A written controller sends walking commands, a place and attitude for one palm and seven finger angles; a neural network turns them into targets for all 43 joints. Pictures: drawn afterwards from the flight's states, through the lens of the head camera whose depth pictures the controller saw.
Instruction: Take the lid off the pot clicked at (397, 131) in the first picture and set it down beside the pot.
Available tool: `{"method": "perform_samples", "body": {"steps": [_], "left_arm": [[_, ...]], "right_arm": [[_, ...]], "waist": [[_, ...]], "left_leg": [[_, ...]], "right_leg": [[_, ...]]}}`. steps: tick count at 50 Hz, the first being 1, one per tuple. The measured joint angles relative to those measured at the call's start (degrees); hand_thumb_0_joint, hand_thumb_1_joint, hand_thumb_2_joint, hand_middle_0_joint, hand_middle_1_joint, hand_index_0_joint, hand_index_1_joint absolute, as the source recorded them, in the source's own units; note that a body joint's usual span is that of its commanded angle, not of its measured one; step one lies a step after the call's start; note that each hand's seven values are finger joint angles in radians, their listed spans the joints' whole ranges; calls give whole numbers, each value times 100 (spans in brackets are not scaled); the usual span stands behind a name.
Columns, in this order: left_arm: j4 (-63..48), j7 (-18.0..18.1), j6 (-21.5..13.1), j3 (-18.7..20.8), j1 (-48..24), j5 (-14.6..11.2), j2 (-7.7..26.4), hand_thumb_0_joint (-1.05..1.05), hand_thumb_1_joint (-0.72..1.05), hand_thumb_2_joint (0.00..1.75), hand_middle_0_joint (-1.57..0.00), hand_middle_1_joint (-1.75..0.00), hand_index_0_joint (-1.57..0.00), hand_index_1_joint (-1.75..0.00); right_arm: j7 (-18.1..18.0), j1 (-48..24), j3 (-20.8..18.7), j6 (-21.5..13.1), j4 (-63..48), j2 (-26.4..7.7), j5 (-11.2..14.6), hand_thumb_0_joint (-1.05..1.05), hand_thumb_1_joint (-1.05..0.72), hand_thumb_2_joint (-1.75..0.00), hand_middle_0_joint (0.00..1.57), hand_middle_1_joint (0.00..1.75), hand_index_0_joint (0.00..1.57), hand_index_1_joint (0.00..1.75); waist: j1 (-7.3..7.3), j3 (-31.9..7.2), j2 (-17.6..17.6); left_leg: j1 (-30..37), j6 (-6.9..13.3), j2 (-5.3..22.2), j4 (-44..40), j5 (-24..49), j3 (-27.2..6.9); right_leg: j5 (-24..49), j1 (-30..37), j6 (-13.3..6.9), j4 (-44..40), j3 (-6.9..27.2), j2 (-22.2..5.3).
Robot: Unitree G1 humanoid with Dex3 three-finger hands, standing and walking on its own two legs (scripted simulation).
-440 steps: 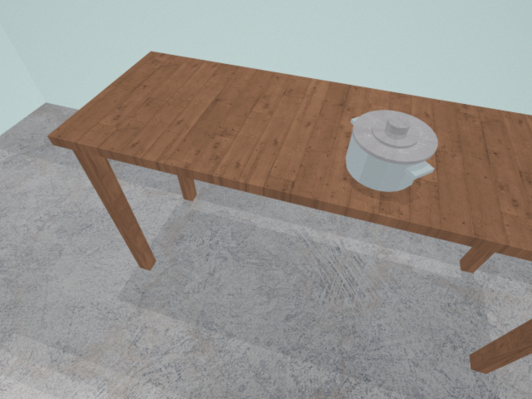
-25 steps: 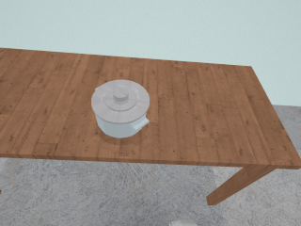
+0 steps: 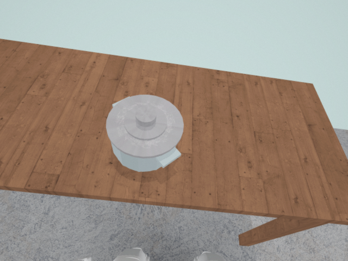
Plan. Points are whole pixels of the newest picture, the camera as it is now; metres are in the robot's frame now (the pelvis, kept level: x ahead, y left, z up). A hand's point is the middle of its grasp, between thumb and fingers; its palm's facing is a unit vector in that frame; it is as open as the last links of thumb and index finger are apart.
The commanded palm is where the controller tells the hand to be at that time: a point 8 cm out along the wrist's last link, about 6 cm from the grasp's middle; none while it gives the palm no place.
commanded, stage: come to a stop and stand still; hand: left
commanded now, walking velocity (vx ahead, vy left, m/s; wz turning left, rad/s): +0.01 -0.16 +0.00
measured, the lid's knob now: (145, 116) +0.40 +0.10 +0.09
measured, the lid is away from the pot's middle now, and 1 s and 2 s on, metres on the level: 0.00 0.00 0.00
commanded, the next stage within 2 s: none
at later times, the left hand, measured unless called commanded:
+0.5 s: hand out of the picture -0.15 +0.23 -0.15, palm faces -0.03 -0.98 -0.19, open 7.3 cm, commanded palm none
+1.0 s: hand out of the picture -0.11 +0.23 -0.16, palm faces -0.05 -0.98 -0.18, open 7.3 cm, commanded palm none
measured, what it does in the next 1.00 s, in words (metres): walks backwards: right foot, then right foot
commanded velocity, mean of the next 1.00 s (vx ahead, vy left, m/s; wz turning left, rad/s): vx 0.08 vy -0.08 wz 0.00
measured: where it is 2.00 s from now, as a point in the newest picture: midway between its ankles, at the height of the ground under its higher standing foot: outside the picture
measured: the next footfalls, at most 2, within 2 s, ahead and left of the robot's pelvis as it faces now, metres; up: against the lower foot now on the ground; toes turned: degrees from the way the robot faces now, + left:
right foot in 0.42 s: -0.12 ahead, -0.09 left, +0.00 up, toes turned -5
right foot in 0.96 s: -0.11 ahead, -0.03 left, +0.00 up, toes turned -7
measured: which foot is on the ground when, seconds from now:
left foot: down 0.00-1.00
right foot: up 0.00-0.40, down 0.42-0.70, up 0.72-0.94, down 0.96-1.00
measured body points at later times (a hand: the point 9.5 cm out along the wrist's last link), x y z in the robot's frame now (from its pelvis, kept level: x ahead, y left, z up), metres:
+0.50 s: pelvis -0.07 +0.05 +0.02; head -0.04 +0.06 +0.47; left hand -0.14 +0.28 -0.14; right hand -0.04 -0.19 -0.13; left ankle +0.03 +0.07 -0.71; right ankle -0.16 -0.09 -0.72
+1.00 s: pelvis -0.10 +0.07 +0.02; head -0.10 +0.08 +0.47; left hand -0.11 +0.28 -0.14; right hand -0.16 -0.11 -0.15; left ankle -0.03 +0.09 -0.71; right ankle -0.15 -0.03 -0.72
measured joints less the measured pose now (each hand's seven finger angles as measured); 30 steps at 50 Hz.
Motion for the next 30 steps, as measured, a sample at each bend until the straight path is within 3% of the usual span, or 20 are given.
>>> {"method": "perform_samples", "body": {"steps": [2,4,6,11,18,21,24,27,30], "left_arm": [[-3,42,123,10,13,-24,66,0,92,90,-20,-30,-21,-30],[8,58,180,11,77,5,81,0,92,90,-20,-30,-20,-30],[15,42,159,7,191,40,90,0,91,90,-20,-30,-20,-30],[156,-23,167,-8,650,73,153,0,91,90,-20,-30,-20,-30],[540,-48,193,-160,1200,65,77,0,91,90,-20,-30,-20,-30],[639,-33,128,-205,1384,63,15,0,91,90,-20,-30,-20,-30],[732,-34,71,-244,1533,62,-154,0,91,90,-20,-30,-20,-30],[771,-44,-19,-254,1785,69,-222,0,91,90,-20,-30,-20,-30],[907,-30,-41,-247,1983,43,-252,0,91,90,-20,-30,-20,-30]], "right_arm": [[-13,14,57,18,-57,73,-46,1,-93,-90,20,30,19,30],[-36,31,115,37,-61,134,-91,1,-93,-90,20,30,19,30],[-61,-1,149,38,-36,188,-108,1,-93,-90,20,30,20,30],[-44,-244,205,42,38,280,-67,0,-93,-90,21,30,20,30],[24,-326,170,22,218,372,-24,0,-91,-90,21,30,20,30],[42,-198,115,76,360,358,-24,0,-91,-90,21,30,20,30],[11,-29,-28,107,474,132,-29,-2,-94,-90,21,30,20,30],[50,242,-46,198,623,-5,-76,-2,-94,-90,21,30,20,30],[56,508,-47,212,732,-4,-88,-1,-93,-90,21,30,20,30]], "waist": [[29,-51,-22],[66,-185,65],[136,-319,137],[224,-574,132],[119,-622,198],[83,-587,180],[3,-552,371],[10,-645,387],[-1,-661,341]], "left_leg": [[95,256,-10,-197,-9,28],[166,324,15,-523,155,3],[195,348,20,-837,369,15],[133,452,-49,-1291,698,227],[29,542,-182,-1633,1056,470],[6,449,-271,-1735,1183,526],[30,224,-306,-1802,1163,398],[-1,17,-375,-1687,610,309],[-186,-214,-273,-874,57,167]], "right_leg": [[-655,-226,-36,1110,355,289],[-700,-290,-15,1866,475,517],[-562,-162,38,1987,471,580],[-495,596,129,724,432,461],[-503,1468,1,-1239,266,380],[-144,1690,-147,-1946,139,396],[221,1739,-202,-2066,50,425],[209,1781,-277,-2131,53,419],[291,1844,-288,-2091,55,495]]}}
